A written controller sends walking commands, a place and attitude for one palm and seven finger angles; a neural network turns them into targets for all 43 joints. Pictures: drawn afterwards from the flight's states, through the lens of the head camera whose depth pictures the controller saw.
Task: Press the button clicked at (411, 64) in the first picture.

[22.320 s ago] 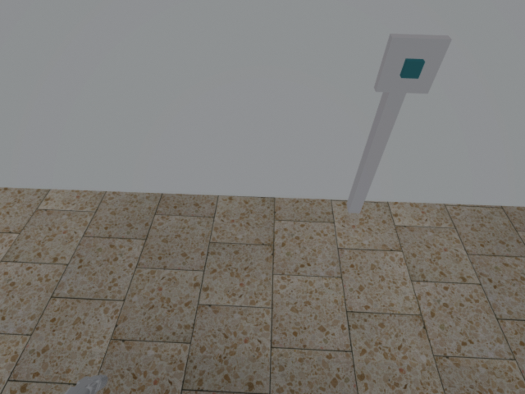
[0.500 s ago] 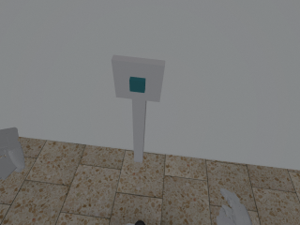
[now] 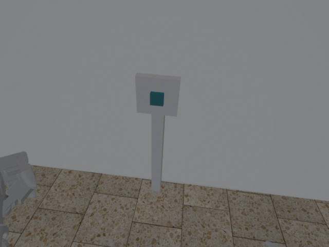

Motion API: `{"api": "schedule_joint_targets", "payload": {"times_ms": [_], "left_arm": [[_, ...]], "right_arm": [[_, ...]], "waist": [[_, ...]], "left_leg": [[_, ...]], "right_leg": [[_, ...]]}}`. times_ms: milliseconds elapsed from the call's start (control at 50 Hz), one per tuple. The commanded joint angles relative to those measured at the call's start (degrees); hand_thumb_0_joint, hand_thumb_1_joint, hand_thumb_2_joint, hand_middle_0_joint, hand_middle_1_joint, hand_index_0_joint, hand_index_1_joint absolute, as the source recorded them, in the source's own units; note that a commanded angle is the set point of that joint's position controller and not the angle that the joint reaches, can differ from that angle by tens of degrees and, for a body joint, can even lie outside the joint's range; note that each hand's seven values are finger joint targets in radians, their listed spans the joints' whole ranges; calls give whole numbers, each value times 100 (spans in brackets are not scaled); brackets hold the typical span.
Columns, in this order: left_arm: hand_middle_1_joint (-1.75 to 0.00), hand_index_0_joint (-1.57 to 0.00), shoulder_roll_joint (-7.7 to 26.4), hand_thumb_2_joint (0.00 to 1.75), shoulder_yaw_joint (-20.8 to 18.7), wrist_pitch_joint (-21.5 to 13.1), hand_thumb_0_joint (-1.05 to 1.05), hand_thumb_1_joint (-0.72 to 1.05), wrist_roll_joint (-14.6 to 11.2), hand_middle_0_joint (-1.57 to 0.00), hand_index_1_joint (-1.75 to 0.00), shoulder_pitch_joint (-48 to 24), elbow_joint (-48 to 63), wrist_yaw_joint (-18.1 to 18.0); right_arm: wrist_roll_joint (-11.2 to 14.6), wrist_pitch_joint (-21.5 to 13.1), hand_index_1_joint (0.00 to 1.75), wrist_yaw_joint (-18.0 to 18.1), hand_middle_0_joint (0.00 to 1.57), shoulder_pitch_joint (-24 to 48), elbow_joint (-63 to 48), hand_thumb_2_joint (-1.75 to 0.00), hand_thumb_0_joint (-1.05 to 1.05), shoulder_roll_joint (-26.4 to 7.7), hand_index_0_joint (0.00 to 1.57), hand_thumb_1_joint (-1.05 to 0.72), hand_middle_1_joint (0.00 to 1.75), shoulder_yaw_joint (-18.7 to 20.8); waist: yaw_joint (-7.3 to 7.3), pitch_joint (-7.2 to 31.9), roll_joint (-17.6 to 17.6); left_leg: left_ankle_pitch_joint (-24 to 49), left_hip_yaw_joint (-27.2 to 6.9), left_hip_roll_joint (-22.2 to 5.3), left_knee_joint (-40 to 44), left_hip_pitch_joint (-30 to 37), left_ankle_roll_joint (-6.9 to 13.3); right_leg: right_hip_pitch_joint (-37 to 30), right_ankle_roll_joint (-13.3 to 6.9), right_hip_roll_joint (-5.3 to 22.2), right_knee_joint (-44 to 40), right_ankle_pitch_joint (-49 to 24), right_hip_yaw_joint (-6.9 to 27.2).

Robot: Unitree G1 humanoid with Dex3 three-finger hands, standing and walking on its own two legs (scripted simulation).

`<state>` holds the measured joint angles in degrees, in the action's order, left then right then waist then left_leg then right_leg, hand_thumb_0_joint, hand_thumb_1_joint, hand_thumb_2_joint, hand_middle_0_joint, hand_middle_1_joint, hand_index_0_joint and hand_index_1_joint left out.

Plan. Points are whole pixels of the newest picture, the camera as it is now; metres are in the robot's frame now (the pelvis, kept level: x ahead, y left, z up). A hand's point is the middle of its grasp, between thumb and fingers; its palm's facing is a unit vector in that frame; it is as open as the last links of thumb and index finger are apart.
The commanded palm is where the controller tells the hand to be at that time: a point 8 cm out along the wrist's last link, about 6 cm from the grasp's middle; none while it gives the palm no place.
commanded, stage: stop stepping back and stand still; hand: left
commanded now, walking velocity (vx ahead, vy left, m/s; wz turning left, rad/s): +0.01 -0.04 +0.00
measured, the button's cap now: (157, 98) +0.69 +0.07 +0.02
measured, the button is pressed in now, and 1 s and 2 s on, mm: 0 0 0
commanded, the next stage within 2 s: let the arm hang, fingers relaxed in 0.50 s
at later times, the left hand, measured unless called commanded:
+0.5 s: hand (3, 220) +0.12 +0.26 +0.16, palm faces +0.38 -0.83 -0.41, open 3.1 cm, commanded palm +0.08 +0.30 +0.19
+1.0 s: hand out of the picture +0.00 +0.22 -0.16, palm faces +0.07 -0.96 -0.26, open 3.9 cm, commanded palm none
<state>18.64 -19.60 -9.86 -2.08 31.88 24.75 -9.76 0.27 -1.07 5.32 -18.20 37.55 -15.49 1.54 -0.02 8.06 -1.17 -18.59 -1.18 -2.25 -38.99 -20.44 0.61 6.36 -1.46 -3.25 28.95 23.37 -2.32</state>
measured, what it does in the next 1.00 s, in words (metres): steps on the spot: right foot, then left foot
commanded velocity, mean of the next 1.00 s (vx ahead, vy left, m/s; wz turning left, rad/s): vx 0.08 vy -0.05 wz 0.00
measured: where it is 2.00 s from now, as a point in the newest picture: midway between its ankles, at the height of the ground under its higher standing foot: outside the picture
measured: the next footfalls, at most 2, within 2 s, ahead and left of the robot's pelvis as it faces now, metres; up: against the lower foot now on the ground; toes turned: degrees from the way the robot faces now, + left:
right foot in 0.38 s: -0.07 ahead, -0.05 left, +0.00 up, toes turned -6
left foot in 0.62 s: +0.00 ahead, +0.14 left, +0.00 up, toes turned +3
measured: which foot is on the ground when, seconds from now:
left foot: down 0.00-0.38, up 0.40-0.60, down 0.62-1.00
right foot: down 0.00-0.10, up 0.12-0.36, down 0.38-0.64, up 0.66-0.80, down 0.82-1.00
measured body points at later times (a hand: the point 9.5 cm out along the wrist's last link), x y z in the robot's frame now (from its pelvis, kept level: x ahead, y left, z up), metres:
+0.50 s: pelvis -0.06 +0.02 +0.01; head -0.08 +0.03 +0.46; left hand +0.09 +0.31 +0.18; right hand +0.07 -0.20 -0.09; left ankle -0.02 +0.13 -0.69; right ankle -0.11 -0.05 -0.73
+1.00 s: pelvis -0.06 +0.01 +0.00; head -0.03 +0.02 +0.45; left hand +0.00 +0.27 -0.14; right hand -0.03 -0.21 -0.15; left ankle -0.04 +0.14 -0.73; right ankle -0.05 -0.08 -0.73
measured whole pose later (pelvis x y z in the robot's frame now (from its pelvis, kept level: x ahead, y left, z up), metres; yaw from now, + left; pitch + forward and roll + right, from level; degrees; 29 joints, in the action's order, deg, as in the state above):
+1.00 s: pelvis -0.06 +0.01 +0.00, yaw +3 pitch +0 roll -1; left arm 12.1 -2.2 1.1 1.0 15.7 -48.3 -1.8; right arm -2.1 3.1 0.3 -17.2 53.8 -9.5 0.8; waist -1.1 -3.3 -0.8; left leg -16.0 -0.6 -1.3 -36.5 -19.6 -0.1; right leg 17.2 -2.3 -1.3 35.7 18.6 -3.9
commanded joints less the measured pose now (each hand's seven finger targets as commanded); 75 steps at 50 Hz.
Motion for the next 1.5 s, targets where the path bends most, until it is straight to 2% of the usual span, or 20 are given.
{"api": "schedule_joint_targets", "payload": {"times_ms": [0,40,60,100,300,340,360,380,540,560,580,620,660,700,780,820,860,980,1180,1480], "left_arm": [[-150,-130,1412,90,-398,-444,0,90,126,-130,-150,-1050,1951,-68],[-150,-130,1784,90,-824,-578,0,90,136,-130,-150,-661,2845,-71],[-150,-130,1860,90,-899,-616,0,90,73,-130,-150,-367,3012,-26],[-150,-130,1486,90,-699,-591,0,90,12,-130,-150,-344,3008,-5],[-150,-130,1088,90,-686,-76,0,90,-97,-130,-150,757,1532,-21],[-150,-130,1194,90,-657,18,0,90,-58,-130,-150,524,1573,-1],[-150,-130,1322,90,-745,33,0,90,-74,-130,-150,331,1725,-11],[-150,-130,1367,90,-655,-18,0,90,-100,-130,-150,-73,2063,-21],[-150,-130,1273,90,-507,-337,0,90,65,-130,-150,-609,2162,-172],[-150,-130,1341,90,-592,-353,0,90,32,-130,-150,-520,2142,-180],[-150,-130,-78,90,1418,568,0,90,568,-130,-150,-504,-2926,685],[-142,-123,-283,90,1385,1099,0,90,422,-123,-142,-282,-2811,883],[-134,-115,-240,90,1475,1086,0,90,449,-115,-134,-971,-3058,902],[-126,-108,-169,90,1518,1079,0,90,398,-108,-126,-1372,-3763,960],[-110,-93,121,90,1543,1088,0,90,379,-93,-110,-1011,-5449,961],[-102,-86,654,90,1563,1001,0,90,383,-86,-102,-1187,-5871,936],[-94,-79,606,90,1622,1016,0,90,360,-79,-94,-1846,-6188,904],[-70,-57,-251,90,1704,906,0,90,260,-57,-70,-1603,-7353,798],[-30,-20,-356,90,1814,938,0,90,245,-20,-30,-1487,-8566,789],[-30,-20,-525,90,1823,946,0,90,266,-20,-30,-1278,-9035,769]], "right_arm": [[-21,-622,30,103,20,1203,-1204,-90,0,-472,20,-90,30,65],[-32,-685,30,13,20,827,-1298,-90,0,-320,20,-90,30,0],[-57,-778,30,-64,20,795,-1251,-90,0,-271,20,-90,30,-9],[-64,-942,30,-189,20,1001,-1210,-90,0,-293,20,-90,30,66],[-75,-536,30,-103,20,1079,-1250,-90,0,-295,20,-90,30,39],[-94,-392,30,-80,20,1096,-1223,-90,0,-230,20,-90,30,56],[-106,-337,30,-102,20,1099,-1203,-90,0,-197,20,-90,30,66],[-127,-355,30,-122,20,1164,-1112,-90,0,-245,20,-90,30,35],[-86,-735,30,-21,20,1132,-975,-90,0,-190,20,-90,30,-22],[-88,-748,30,6,20,1092,-973,-90,0,-258,20,-90,30,32],[-180,-797,30,-666,20,429,357,-90,0,-872,20,-90,30,265],[-131,-178,30,-559,20,59,-109,-90,0,-987,20,-90,30,287],[-295,-217,30,-484,20,294,-232,-90,0,-928,20,-90,30,243],[-362,-179,30,-441,20,578,-258,-90,0,-853,20,-90,30,179],[-250,23,30,-433,20,1065,74,-90,0,-565,20,-90,30,72],[-146,128,30,-474,20,747,230,-90,0,-101,20,-90,30,27],[-178,267,30,-492,20,523,589,-90,0,-114,20,-90,30,64],[-173,121,30,-396,20,-9,1495,-90,0,87,20,-90,30,35],[-126,113,30,-312,20,-26,2320,-90,0,193,20,-90,30,-36],[-137,121,30,-294,20,-95,2658,-90,0,324,20,-90,30,-83]], "waist": [[23,-1026,316],[-1,151,-907],[54,333,-1283],[19,91,-1067],[-113,-683,-681],[-82,-644,483],[-66,-615,1218],[-14,-781,1299],[6,-983,115],[-8,-946,-6],[-512,-1115,-583],[-335,-777,-1373],[-290,-524,-219],[-151,-564,461],[336,-314,354],[91,-539,1050],[-136,-804,594],[-72,-348,-226],[-15,-1079,240],[-14,-1481,-28]], "left_leg": [[1750,44,-121,1334,777,300],[4097,-508,-486,1188,1894,505],[4359,-1075,-844,1526,2224,564],[1562,-1555,-1239,2425,1244,666],[-2170,-457,-686,2791,-864,23],[-1393,-43,-238,1109,-956,-33],[-629,234,50,-323,-959,-44],[-252,261,92,-1167,-1304,-55],[477,626,63,712,303,66],[667,516,43,1027,770,74],[2508,-141,-675,214,946,321],[3479,-1912,-1686,1317,740,1322],[2720,-2495,-1851,1612,255,1431],[1840,-2016,-1640,1664,-61,1325],[115,-393,-466,1060,-1002,420],[-953,212,301,-135,-669,-18],[-757,250,244,-549,53,-40],[2159,-332,-385,1156,1065,146],[1198,-205,-381,1917,982,115],[628,-136,-320,2135,915,91]], "right_leg": [[633,241,1022,-365,-3584,868],[774,332,503,780,-3176,128],[1247,301,292,1099,-1051,68],[1082,242,177,1727,682,317],[-387,-36,-118,-305,313,-570],[-233,-416,584,-1189,549,568],[270,-775,1557,-1910,1086,1998],[268,-1092,2113,-2129,285,2402],[662,-665,1469,-1067,-1249,845],[900,-487,1286,-852,-1125,639],[2170,4,1471,1129,-2421,-553],[2544,266,386,3121,1240,-95],[2556,255,437,3785,1242,528],[2104,251,639,3278,1099,624],[-75,259,505,543,-531,287],[971,-363,1966,-1251,316,2455],[1845,-635,1890,-1688,1345,2270],[661,-167,896,-300,-2369,585],[422,-95,856,-1001,-1516,542],[634,-76,858,-1192,-1039,617]]}}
